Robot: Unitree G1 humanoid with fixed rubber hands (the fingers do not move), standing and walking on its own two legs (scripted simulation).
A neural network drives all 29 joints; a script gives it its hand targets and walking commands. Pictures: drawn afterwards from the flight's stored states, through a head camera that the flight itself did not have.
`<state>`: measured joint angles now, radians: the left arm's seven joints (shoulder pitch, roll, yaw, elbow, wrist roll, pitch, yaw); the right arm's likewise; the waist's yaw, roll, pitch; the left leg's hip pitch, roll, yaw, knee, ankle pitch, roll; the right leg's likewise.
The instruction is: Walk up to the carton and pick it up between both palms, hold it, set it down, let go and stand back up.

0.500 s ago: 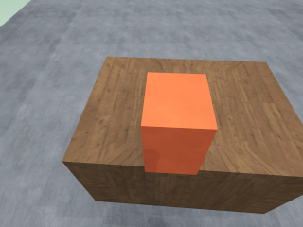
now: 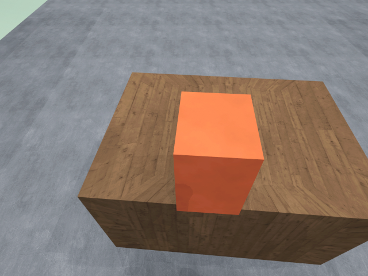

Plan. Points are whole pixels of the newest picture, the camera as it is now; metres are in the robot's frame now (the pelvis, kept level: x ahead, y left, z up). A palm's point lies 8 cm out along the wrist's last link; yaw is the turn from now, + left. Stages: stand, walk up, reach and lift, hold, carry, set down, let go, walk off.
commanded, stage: stand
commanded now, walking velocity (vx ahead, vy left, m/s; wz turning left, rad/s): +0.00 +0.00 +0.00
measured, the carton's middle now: (211, 156) +0.46 -0.04 -0.06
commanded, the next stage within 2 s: walk up in 0.52 s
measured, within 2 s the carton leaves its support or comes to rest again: neither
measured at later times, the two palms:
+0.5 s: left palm out of the picture +0.00 +0.20 -0.15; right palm out of the picture -0.03 -0.20 -0.15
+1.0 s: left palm out of the picture +0.00 +0.21 -0.15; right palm out of the picture -0.01 -0.26 -0.17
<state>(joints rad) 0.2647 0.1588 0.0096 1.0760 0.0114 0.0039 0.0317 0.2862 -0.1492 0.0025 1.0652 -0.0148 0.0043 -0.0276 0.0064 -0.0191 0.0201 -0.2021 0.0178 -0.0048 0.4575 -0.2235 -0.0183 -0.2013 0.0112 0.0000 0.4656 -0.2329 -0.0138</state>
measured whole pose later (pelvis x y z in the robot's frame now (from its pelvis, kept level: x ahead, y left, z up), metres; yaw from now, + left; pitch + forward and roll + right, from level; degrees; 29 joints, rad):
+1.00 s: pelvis -0.02 -0.03 -0.02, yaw -2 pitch +1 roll +2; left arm 0.24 0.18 0.05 1.05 0.02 0.02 0.05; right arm 0.23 -0.18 -0.04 1.05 -0.03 0.04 -0.07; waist 0.00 0.00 0.04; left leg -0.35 0.04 0.02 0.58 -0.25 -0.04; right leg -0.28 -0.01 -0.04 0.62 -0.36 -0.02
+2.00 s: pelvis +0.06 -0.10 +0.00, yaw +1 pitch -1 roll +4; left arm 0.19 0.17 0.05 0.96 0.03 0.01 0.06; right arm 0.23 -0.26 -0.07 1.02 -0.02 0.06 -0.03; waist 0.03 0.01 0.10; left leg -0.46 0.01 0.03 1.17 -0.49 -0.07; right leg -0.35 -0.12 -0.08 0.53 -0.16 -0.01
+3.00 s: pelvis -0.01 +0.03 +0.01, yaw -2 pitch +2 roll -3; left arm 0.22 0.22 0.05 1.09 0.02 0.05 0.00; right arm 0.47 -0.12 0.01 1.08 -0.03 -0.06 -0.03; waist -0.06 -0.03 0.00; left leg -0.16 0.03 0.09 0.31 -0.18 0.05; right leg -0.36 -0.03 -0.01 0.79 -0.32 0.06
